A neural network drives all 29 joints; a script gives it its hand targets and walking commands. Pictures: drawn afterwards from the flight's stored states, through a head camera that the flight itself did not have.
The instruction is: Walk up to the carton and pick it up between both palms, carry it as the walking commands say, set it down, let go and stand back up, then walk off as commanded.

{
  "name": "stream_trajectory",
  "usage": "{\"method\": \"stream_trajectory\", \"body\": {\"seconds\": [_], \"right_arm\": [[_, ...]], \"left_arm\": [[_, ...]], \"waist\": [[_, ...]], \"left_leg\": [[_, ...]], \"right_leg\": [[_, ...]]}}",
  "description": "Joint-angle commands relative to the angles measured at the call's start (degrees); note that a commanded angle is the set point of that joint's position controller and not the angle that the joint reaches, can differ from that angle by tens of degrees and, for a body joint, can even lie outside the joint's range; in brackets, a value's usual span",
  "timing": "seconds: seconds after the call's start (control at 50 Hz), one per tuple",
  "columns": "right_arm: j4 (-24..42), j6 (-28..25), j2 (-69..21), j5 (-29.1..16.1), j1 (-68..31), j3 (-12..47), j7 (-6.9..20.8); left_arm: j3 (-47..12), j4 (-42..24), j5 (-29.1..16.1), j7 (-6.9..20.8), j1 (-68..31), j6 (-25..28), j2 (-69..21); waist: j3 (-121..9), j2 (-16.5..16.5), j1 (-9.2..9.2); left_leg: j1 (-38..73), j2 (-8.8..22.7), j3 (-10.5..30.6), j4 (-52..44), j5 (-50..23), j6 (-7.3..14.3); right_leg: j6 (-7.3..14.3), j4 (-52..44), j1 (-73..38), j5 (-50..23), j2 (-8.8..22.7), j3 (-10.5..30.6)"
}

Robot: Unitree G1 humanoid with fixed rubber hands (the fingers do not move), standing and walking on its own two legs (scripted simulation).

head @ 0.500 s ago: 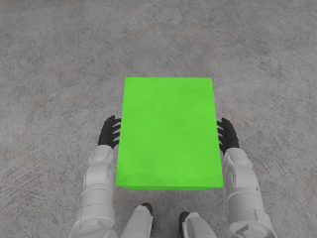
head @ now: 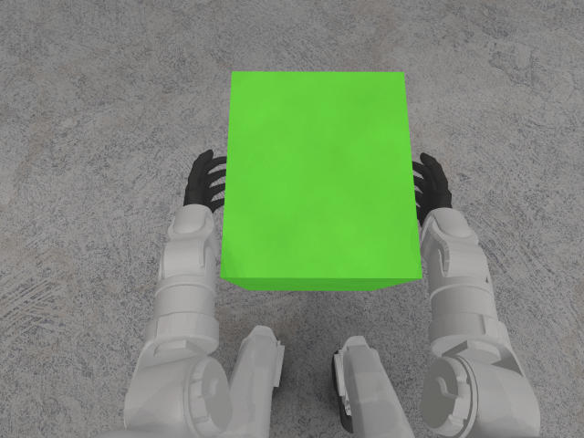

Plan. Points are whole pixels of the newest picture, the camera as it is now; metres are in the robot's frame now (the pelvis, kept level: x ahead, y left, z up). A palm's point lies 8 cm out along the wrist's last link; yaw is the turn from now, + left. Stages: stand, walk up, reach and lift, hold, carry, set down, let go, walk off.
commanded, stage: set down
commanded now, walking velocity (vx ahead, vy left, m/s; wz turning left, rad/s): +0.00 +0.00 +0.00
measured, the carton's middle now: (313, 199) +0.45 +0.01 -0.13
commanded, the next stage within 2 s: none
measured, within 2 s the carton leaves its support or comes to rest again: neither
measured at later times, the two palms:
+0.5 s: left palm (216, 208) +0.44 +0.17 -0.15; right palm (411, 215) +0.44 -0.15 -0.15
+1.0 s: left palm (225, 212) +0.46 +0.17 -0.24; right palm (394, 218) +0.46 -0.15 -0.24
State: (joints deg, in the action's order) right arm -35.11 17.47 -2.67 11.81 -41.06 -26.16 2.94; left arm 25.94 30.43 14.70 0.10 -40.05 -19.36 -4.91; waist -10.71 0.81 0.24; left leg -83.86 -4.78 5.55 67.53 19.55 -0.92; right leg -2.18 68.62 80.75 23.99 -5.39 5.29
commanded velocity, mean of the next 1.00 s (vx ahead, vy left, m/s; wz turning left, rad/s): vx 0.00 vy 0.00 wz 0.00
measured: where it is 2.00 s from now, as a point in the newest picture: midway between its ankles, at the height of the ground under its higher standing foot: (304, 396)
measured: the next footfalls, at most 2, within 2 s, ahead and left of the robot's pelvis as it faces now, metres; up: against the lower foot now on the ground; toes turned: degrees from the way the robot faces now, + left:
none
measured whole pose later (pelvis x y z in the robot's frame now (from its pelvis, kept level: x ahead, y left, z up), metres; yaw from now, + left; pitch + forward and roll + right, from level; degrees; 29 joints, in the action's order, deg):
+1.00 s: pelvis -0.03 -0.01 -0.15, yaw -1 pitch +46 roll -2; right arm -42.8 15.9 3.0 7.1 -58.2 -23.9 -3.1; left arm 23.5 43.0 8.1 -2.6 -59.0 -16.4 4.9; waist -7.9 0.9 1.1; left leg -117.2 -7.0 5.7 98.3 26.5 -3.1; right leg -3.5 99.9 113.9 31.6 -8.5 3.9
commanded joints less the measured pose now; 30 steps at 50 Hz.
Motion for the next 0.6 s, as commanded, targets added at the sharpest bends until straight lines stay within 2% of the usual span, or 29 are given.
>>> {"method": "stream_trajectory", "body": {"seconds": [0.0, 0.34, 0.58], "right_arm": [[-2.8, -0.3, -54.4, -7.3, -34.5, 31.2, 14.3], [-2.2, -1.7, -54.2, -8.9, -38.2, 32.5, 10.0], [-2.7, -2.8, -52.0, -10.4, -43.8, 32.7, 7.3]], "left_arm": [[-33.5, 4.7, -8.1, 13.2, -32.6, 0.4, -55.0], [-33.1, 7.2, -10.6, 12.6, -36.7, 2.4, -51.2], [-32.5, 9.3, -12.0, 11.0, -41.7, 3.2, -49.0]], "waist": [[-44.0, -2.4, 0.34], [-51.4, -0.7, 0.76], [-53.9, -1.1, 1.14]], "left_leg": [[33.0, -2.2, -3.8, -3.9, -7.6, -0.5], [19.3, -3.5, -6.2, 7.9, -12.6, -0.9], [13.1, -3.9, -6.9, 14.8, -10.8, -1.5]], "right_leg": [[2.4, -5.1, -10.5, -4.7, -3.3, -5.5], [0.4, 4.7, -5.3, -10.9, -3.9, -6.0], [0.0, 12.0, 0.7, -8.7, -4.7, -6.9]]}}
